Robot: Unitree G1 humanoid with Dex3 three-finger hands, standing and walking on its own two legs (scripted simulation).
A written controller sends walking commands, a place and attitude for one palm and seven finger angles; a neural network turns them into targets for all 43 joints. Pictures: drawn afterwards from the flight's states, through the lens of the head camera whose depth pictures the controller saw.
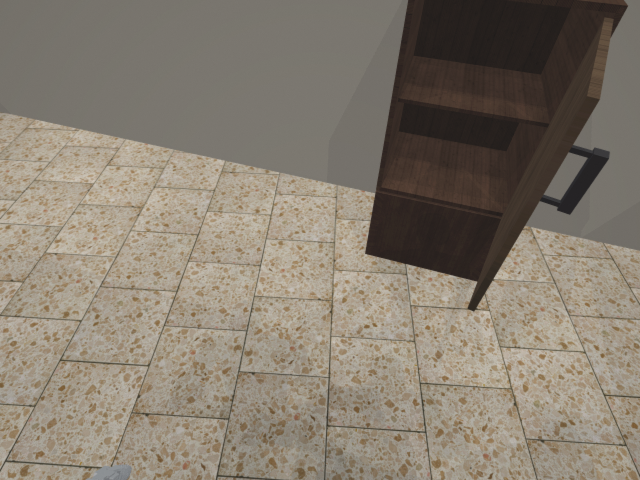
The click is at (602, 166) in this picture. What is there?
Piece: cupboard door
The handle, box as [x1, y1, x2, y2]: [540, 145, 609, 214]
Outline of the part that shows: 608,151 598,148 594,148 592,151 573,145 569,151 586,156 588,158 560,200 543,195 540,200 555,205 558,207 557,210 569,214 607,160 609,154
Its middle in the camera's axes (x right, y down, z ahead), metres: +0.46 -0.11 +0.72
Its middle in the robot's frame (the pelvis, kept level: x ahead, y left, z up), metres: +0.64 -0.43 +0.03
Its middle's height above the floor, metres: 0.81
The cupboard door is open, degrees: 77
